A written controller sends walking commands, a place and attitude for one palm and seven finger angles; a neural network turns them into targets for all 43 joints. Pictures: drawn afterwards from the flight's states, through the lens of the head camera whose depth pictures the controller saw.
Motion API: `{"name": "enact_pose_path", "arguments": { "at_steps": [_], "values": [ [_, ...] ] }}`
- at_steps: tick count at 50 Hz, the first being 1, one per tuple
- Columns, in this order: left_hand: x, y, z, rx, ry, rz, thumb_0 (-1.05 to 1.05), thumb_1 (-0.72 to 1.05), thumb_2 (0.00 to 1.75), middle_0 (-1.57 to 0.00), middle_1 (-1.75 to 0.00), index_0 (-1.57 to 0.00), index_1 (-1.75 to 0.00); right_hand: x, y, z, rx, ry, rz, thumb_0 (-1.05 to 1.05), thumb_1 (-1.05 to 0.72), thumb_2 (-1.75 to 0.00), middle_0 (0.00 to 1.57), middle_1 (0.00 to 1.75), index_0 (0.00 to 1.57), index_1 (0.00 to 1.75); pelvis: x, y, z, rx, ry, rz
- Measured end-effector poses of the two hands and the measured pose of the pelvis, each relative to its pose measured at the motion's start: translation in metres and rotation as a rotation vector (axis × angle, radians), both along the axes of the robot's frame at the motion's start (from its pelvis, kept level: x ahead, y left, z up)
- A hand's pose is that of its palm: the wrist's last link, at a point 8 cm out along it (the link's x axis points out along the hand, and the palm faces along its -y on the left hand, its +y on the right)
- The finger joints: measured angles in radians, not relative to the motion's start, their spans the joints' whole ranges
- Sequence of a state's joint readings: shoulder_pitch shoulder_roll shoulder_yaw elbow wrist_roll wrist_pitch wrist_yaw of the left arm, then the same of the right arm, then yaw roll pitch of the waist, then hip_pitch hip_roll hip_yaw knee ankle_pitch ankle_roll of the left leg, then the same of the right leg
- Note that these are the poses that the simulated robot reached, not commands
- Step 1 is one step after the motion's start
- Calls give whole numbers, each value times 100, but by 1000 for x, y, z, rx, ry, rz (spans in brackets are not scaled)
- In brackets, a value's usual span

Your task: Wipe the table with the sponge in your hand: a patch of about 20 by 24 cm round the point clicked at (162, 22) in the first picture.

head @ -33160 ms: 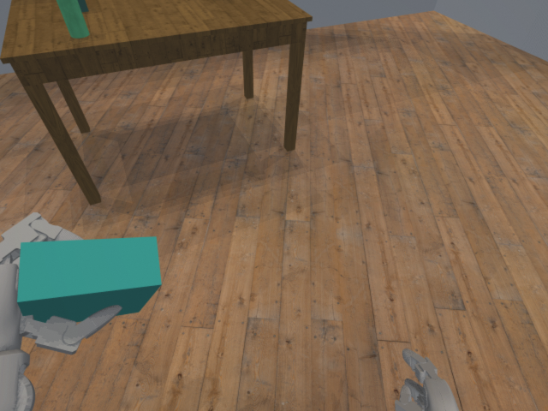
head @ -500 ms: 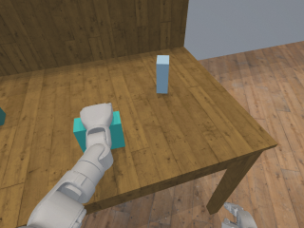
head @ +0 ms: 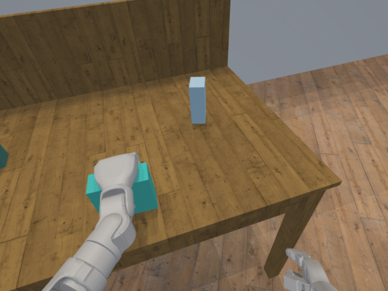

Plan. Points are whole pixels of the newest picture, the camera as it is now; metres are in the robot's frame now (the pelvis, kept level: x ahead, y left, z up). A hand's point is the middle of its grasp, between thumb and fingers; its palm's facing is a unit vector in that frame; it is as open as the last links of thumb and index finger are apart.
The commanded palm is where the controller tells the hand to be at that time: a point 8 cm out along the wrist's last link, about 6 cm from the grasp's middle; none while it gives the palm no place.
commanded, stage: wipe back along the third lane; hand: left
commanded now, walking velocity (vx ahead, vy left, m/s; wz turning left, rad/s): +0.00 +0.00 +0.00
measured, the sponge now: (127, 197) +0.33 +0.21 +0.01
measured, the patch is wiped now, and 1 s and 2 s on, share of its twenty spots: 1.00 1.00 1.00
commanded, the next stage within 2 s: slide back across to the middle lane in 0.52 s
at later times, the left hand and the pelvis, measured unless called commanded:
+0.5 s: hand (129, 205) +0.28 +0.17 +0.05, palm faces +0.05 -0.08 -1.00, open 9.8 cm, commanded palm +0.22 +0.16 +0.08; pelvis -0.01 -0.02 +0.00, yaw -1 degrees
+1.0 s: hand (117, 214) +0.25 +0.19 +0.06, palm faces +0.05 -0.12 -0.99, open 9.8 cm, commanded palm +0.21 +0.20 +0.10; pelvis -0.02 -0.02 +0.00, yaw -2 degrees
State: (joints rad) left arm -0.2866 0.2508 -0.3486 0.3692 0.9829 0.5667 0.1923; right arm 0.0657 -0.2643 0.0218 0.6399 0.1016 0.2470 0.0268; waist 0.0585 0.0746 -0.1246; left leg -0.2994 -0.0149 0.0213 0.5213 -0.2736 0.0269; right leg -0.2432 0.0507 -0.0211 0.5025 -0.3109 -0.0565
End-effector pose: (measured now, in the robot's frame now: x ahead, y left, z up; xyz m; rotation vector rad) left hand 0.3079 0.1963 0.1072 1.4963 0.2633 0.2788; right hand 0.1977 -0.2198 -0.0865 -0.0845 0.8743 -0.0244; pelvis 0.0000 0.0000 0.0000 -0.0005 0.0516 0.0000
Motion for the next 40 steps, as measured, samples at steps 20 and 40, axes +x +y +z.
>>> {"name": "enact_pose_path", "arguments": {
  "at_steps": [20,40],
  "values": [
    [-40,-20,-1,-14,-15,-22,1,-48,110,-71,-146,-74,-142,-3,-16,8,23,-75,-8,1,-90,-90,19,30,20,30,-13,-14,0,10,-39,-12],
    [-67,-24,-2,-57,-30,-28,2,-48,110,-71,-146,-74,-142,11,-6,20,49,-147,24,1,-90,-90,19,30,20,30,-17,-19,0,15,-72,-25]
  ]
}}
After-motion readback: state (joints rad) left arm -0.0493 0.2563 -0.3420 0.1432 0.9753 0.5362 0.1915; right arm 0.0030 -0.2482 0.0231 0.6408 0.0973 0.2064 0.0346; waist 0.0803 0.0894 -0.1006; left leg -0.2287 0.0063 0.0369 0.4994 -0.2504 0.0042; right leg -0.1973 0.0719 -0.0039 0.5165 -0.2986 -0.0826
